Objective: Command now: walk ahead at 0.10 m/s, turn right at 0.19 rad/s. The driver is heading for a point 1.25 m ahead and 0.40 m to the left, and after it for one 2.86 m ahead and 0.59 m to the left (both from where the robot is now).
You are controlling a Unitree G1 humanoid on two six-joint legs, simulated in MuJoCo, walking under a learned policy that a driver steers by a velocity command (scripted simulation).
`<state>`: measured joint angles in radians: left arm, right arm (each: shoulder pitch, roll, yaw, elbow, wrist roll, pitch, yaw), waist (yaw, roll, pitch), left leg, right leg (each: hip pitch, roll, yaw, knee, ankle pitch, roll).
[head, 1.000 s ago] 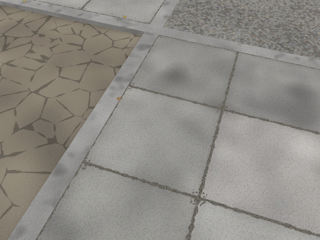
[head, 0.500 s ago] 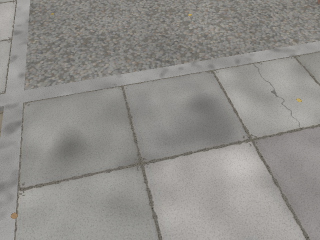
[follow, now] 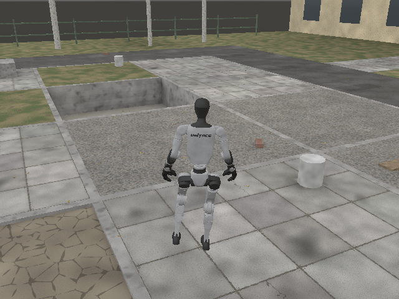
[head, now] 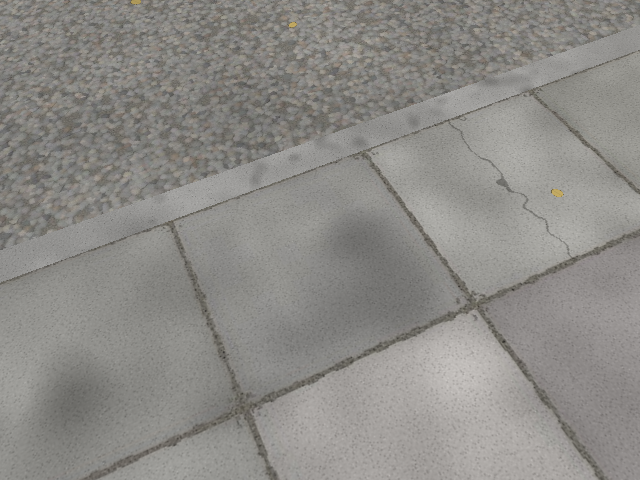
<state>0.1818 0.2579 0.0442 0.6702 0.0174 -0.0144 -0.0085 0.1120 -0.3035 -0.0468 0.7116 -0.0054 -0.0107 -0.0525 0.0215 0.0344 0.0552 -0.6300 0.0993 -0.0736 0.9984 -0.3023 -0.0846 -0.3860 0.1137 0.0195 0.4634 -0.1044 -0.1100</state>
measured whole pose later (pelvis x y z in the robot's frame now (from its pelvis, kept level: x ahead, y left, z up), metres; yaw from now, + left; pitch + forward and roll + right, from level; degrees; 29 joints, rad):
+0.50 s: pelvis +0.06 +0.06 +0.00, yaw -1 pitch +0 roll +0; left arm 0.20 0.21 0.04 0.78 0.01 0.01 0.00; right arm 0.20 -0.21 -0.02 0.75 -0.02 -0.03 -0.02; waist 0.00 0.01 0.01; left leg -0.27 0.01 0.00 0.58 -0.31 -0.01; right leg -0.30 0.04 0.08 0.59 -0.28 -0.01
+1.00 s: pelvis +0.15 +0.01 +0.00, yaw -1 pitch +3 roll +0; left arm 0.19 0.26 0.07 0.84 -0.02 -0.11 -0.02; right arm 0.40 -0.28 -0.07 0.81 0.03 -0.06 0.00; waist -0.01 0.05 -0.03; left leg -0.24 0.07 -0.05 0.70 -0.43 0.02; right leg -0.32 -0.01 -0.06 0.57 -0.33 -0.05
